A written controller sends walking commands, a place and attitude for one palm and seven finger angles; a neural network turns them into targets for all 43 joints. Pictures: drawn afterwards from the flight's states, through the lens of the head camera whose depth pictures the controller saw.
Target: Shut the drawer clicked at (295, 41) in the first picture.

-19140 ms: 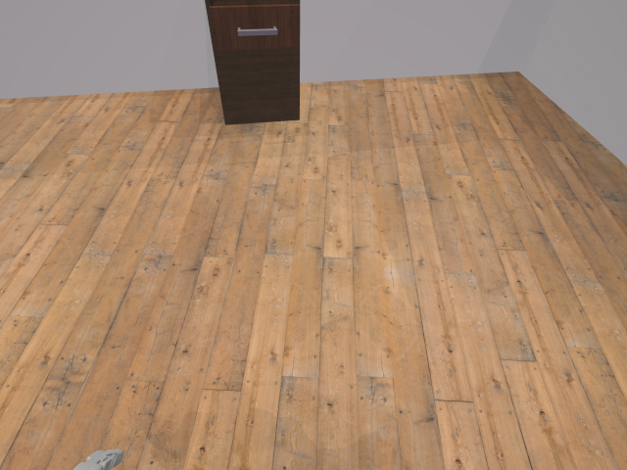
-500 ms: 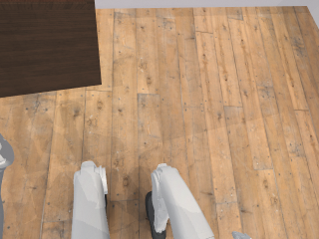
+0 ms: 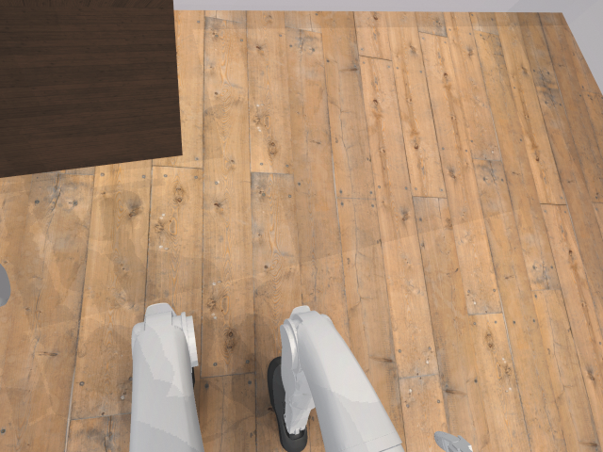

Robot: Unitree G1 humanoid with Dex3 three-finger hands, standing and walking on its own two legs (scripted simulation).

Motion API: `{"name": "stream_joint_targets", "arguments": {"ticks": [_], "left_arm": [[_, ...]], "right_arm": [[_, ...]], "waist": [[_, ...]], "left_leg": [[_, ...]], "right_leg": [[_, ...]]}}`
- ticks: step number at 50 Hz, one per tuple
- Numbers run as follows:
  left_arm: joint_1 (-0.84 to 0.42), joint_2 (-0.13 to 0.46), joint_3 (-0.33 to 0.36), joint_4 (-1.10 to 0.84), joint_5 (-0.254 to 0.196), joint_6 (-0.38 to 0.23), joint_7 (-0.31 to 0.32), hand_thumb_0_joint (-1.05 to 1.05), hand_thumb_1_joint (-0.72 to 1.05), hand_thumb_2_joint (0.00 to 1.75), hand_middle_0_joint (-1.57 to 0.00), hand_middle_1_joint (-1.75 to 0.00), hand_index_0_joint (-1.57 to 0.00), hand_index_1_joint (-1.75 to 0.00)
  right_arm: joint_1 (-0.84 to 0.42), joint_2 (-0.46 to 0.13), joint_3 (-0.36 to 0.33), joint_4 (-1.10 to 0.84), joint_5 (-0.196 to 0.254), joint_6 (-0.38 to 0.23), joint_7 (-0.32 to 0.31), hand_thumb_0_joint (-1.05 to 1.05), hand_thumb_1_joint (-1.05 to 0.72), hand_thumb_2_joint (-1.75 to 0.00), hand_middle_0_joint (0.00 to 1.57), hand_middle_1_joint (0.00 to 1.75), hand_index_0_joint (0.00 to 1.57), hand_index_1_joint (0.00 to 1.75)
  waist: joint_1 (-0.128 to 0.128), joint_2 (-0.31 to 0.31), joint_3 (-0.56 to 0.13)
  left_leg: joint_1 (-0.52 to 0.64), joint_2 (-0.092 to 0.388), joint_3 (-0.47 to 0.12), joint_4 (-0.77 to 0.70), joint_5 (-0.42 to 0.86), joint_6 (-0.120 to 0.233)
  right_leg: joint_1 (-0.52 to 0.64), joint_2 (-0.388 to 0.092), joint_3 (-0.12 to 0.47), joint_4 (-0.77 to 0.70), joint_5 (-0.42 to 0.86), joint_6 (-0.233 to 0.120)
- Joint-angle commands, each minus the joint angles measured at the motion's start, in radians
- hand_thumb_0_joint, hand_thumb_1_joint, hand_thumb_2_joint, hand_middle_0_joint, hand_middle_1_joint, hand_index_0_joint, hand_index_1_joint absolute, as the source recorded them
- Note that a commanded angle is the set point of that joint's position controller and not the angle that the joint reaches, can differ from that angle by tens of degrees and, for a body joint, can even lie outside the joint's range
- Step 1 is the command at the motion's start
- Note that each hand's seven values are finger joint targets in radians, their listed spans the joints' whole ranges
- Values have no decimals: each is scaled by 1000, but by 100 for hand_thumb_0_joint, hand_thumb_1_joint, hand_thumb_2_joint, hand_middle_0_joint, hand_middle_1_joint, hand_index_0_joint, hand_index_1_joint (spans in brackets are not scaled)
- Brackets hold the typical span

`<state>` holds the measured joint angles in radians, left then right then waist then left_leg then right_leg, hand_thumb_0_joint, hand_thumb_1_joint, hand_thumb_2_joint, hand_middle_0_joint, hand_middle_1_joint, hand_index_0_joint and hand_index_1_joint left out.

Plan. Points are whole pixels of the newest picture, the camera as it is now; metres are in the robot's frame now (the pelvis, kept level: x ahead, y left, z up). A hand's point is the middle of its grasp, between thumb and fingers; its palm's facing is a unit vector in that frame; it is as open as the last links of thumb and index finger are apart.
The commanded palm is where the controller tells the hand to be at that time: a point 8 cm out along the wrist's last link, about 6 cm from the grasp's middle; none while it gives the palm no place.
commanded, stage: pull the fist back off the drawer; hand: left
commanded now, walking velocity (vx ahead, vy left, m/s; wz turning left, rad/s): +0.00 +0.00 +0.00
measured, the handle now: out of the picture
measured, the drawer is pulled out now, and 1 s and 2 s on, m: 0.00 0.00 0.00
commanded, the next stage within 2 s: draw the hand back to the body in 0.48 s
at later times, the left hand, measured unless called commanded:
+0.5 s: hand out of the picture +0.55 +0.29 +0.06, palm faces +0.25 -0.97 -0.04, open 3.3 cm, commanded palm +0.53 +0.30 +0.06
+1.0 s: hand out of the picture +0.43 +0.28 +0.19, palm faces +0.28 -0.96 -0.05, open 3.3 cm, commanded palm +0.39 +0.32 +0.19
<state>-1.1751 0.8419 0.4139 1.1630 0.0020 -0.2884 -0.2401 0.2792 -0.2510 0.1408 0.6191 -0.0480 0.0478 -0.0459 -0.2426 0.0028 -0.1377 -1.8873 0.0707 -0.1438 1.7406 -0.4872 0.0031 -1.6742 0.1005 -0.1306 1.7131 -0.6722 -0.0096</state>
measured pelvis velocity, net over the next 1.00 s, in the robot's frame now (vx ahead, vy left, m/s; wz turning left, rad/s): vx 0.06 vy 0.00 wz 0.12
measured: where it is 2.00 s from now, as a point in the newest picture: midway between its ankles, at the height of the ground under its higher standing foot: (236, 414)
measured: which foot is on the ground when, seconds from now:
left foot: down 0.00-1.00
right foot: down 0.00-1.00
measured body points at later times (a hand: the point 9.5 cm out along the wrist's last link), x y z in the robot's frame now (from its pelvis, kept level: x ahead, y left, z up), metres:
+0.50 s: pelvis +0.03 +0.00 +0.03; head +0.23 +0.06 +0.43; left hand +0.53 +0.34 +0.07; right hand +0.07 -0.26 -0.08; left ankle +0.11 +0.13 -0.49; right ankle +0.06 -0.12 -0.49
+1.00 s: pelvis +0.06 +0.00 +0.14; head +0.17 +0.03 +0.57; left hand +0.41 +0.33 +0.19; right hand +0.21 -0.24 +0.03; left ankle +0.11 +0.13 -0.49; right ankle +0.06 -0.12 -0.49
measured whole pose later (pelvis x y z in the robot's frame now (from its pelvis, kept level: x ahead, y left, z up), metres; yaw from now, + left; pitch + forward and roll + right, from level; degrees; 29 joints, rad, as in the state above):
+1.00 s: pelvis +0.06 +0.00 +0.14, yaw +7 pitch +23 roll -4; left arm -0.39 0.38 0.34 0.59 -0.20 -0.33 -0.16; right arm 0.23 -0.24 0.02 0.60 0.04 0.04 -0.03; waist -0.06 0.03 -0.19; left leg -1.20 0.05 -0.07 1.25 -0.46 -0.01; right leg -1.01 0.07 -0.06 1.23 -0.62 -0.02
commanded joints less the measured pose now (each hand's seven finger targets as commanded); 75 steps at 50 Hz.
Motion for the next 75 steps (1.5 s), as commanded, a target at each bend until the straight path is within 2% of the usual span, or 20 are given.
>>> {"name": "stream_joint_targets", "arguments": {"ticks": [1, 8, 19, 22, 26, 29, 32, 33, 34, 39, 45, 50, 54, 55, 56, 57, 61, 69, 71, 75], "left_arm": [[-513, 171, 32, -290, -35, -67, 33, 0, 90, 90, -140, -160, -140, -160], [-400, 120, 45, -339, -32, -76, 53, 0, 90, 90, -140, -160, -140, -160], [-72, 79, 126, -365, -71, -123, 53, 0, 90, 90, -140, -160, -140, -160], [-83, 97, 149, -371, -81, -141, 52, 0, 90, 90, -140, -160, -140, -160], [-95, 88, 145, -399, -78, -184, 48, 0, 90, 90, -140, -160, -140, -160], [-71, 20, 106, -369, -90, -195, 31, 0, 90, 90, -140, -160, -140, -160], [70, 29, 128, -602, -126, -172, 11, 0, 90, 90, -140, -160, -140, -160], [136, 0, 116, -674, -141, -152, 9, 0, 90, 90, -140, -160, -140, -160], [212, -12, 121, -715, -154, -123, 12, 0, 90, 90, -140, -160, -140, -160], [360, -98, 99, -873, -209, -37, 61, 0, 90, 90, -140, -160, -140, -160], [452, -255, -30, -804, -205, -92, 96, 0, 90, 90, -140, -160, -140, -160], [593, -299, -71, -751, -226, -106, 54, 0, 90, 90, -140, -160, -140, -160], [742, -308, -70, -875, -256, -107, 45, 0, 90, 90, -140, -160, -140, -160], [853, -176, -74, -909, -113, -17, 152, 0, 90, 90, -140, -160, -140, -160], [876, -258, -116, -1022, -110, 30, 211, 0, 90, 90, -140, -160, -140, -160], [920, -279, -137, -1073, -96, 66, 253, 0, 90, 90, -140, -160, -140, -160], [988, -279, -145, -1167, -74, 150, 358, 0, 90, 90, -140, -160, -140, -160], [1166, -347, -190, -1355, -71, 188, 391, 0, 90, 90, -140, -160, -140, -160], [1242, -353, -179, -1398, -75, 196, 386, 0, 90, 90, -140, -160, -140, -160], [1367, -334, -125, -1527, -86, 199, 372, 0, 90, 90, -140, -160, -140, -160]], "right_arm": [[214, -242, -94, -14, -12, 4, -8, 0, -90, -90, 20, 30, 20, 30], [220, -232, -113, -13, -14, 13, 14, 0, -90, -90, 20, 30, 20, 30], [203, -205, -139, -34, -4, 31, 33, 0, -90, -90, 20, 30, 20, 30], [198, -199, -143, -28, 0, 32, 29, 0, -90, -90, 20, 30, 20, 30], [189, -196, -151, -20, -4, 30, 29, 0, -90, -90, 20, 30, 20, 30], [186, -197, -158, -10, -2, 33, 31, 0, -90, -90, 20, 30, 20, 30], [169, -198, -176, -62, 20, 50, 37, 0, -90, -90, 20, 30, 20, 30], [165, -197, -183, -78, 29, 50, 40, 0, -90, -90, 20, 30, 20, 30], [157, -195, -187, -87, 42, 52, 42, 0, -90, -90, 20, 30, 20, 30], [114, -169, -190, -93, 78, 13, 23, 0, -90, -90, 20, 30, 20, 30], [83, -149, -186, -63, 80, -34, -1, 0, -90, -90, 20, 30, 20, 30], [48, -147, -181, -107, 91, -32, -5, 0, -90, -90, 20, 30, 20, 30], [17, -140, -179, -166, 100, -31, -3, 0, -90, -90, 20, 30, 20, 30], [-32, -136, -183, -206, 99, 14, -9, 0, -90, -90, 20, 30, 20, 30], [-42, -116, -177, -248, 103, 29, -18, 0, -90, -90, 20, 30, 20, 30], [-56, -114, -174, -258, 103, 37, -25, 0, -90, -90, 20, 30, 20, 30], [-102, -110, -157, -270, 102, 44, -62, 0, -90, -90, 20, 30, 20, 30], [-168, -103, -138, -257, 95, -35, -77, 0, -90, -90, 20, 30, 20, 30], [-178, -100, -134, -253, 93, -46, -72, 0, -90, -90, 20, 30, 20, 30], [-195, -88, -131, -251, 86, -74, -60, 0, -90, -90, 20, 30, 20, 30]], "waist": [[-20, 445, -624], [17, 434, -631], [90, 288, -653], [78, 213, -624], [84, 258, -648], [71, 250, -646], [158, 328, -824], [172, 347, -862], [181, 308, -862], [168, 175, -728], [132, 116, -480], [162, 107, -349], [198, 120, -342], [269, 139, -399], [235, 147, -354], [235, 150, -326], [213, 55, -194], [240, 84, -97], [248, 39, -62], [266, 43, -19]], "left_leg": [[867, 20, -63, -211, -28, 33], [921, 22, -72, -249, 5, 25], [865, 21, 3, -227, 201, 32], [781, 18, 30, -203, 208, 44], [820, 15, 33, -194, 257, 40], [862, 13, 26, -190, 289, 38], [1048, 7, 35, -268, 399, 28], [1114, 5, 29, -297, 440, 23], [1142, 3, 31, -327, 449, 21], [1101, -14, 66, -427, 369, 33], [1138, -28, 87, -558, 259, 29], [1199, -44, 106, -669, 231, 30], [1321, -50, 110, -754, 310, 31], [1432, -66, 134, -831, 337, 24], [1460, -67, 139, -870, 348, 26], [1471, -68, 145, -892, 335, 26], [1496, -62, 150, -985, 298, 39], [1705, -57, 121, -1155, 346, 36], [1722, -55, 118, -1186, 370, 33], [1764, -55, 121, -1236, 420, 26]], "right_leg": [[-30, -5, 23, -239, 130, -38], [-14, -8, 19, -246, 138, -40], [177, -4, 47, -290, 225, -26], [244, -3, 67, -306, 252, -14], [233, -4, 67, -293, 281, -17], [206, -7, 60, -292, 300, -18], [354, -10, 72, -335, 391, -26], [380, -11, 72, -350, 422, -28], [424, -13, 70, -380, 439, -25], [596, -22, 89, -508, 464, -2], [671, -28, 91, -647, 386, 1], [783, -34, 92, -750, 390, -7], [896, -33, 81, -805, 469, -10], [972, -55, 139, -871, 499, -28], [995, -55, 125, -904, 515, -26], [1037, -57, 120, -931, 511, -24], [1140, -64, 121, -1039, 509, -10], [1291, -82, 97, -1182, 517, -16], [1326, -83, 91, -1210, 543, -14], [1396, -86, 91, -1263, 593, -15]]}}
